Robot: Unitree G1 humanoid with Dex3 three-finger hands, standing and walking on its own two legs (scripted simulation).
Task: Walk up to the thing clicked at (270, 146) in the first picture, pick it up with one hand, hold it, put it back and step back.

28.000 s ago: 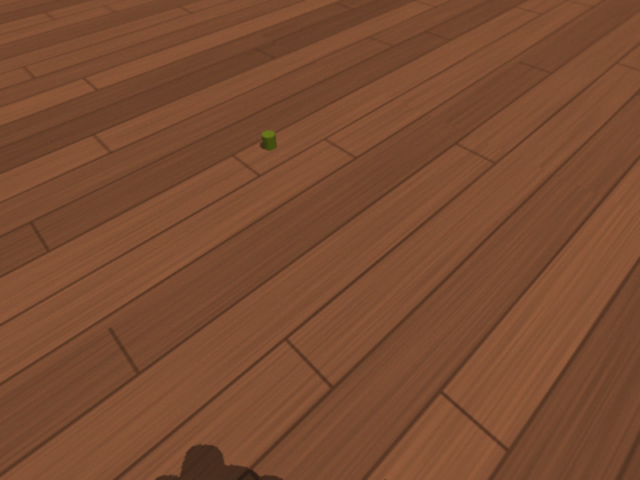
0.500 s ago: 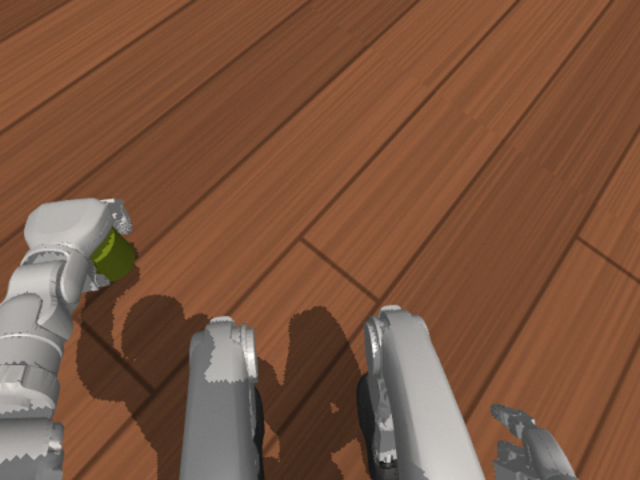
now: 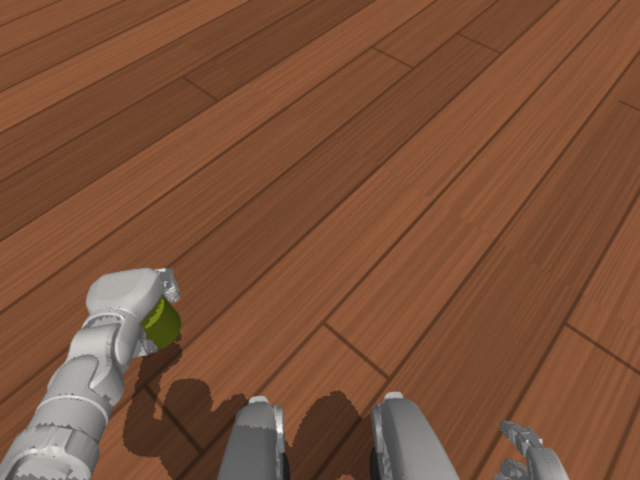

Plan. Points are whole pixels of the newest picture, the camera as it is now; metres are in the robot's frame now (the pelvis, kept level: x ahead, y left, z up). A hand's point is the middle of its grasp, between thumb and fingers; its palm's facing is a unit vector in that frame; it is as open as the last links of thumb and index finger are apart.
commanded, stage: lift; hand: left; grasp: from above
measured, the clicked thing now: (148, 318) +0.36 +0.26 -0.10
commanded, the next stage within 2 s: hold in 0.50 s
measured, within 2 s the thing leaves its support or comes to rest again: neither
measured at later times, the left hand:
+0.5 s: hand (137, 284) +0.36 +0.23 +0.03, palm faces -0.44 -0.09 -0.89, open 9.4 cm
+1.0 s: hand (131, 254) +0.37 +0.22 +0.07, palm faces -0.45 -0.07 -0.89, open 9.4 cm
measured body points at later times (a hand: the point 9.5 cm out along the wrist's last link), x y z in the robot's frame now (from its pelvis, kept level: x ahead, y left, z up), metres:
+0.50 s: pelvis +0.04 +0.00 +0.10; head +0.09 -0.01 +0.54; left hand +0.38 +0.23 +0.08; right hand +0.13 -0.27 -0.03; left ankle +0.08 +0.12 -0.59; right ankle +0.07 -0.14 -0.59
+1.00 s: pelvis +0.06 +0.00 +0.13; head +0.09 -0.02 +0.57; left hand +0.39 +0.22 +0.12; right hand +0.18 -0.26 +0.00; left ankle +0.08 +0.12 -0.59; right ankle +0.07 -0.14 -0.59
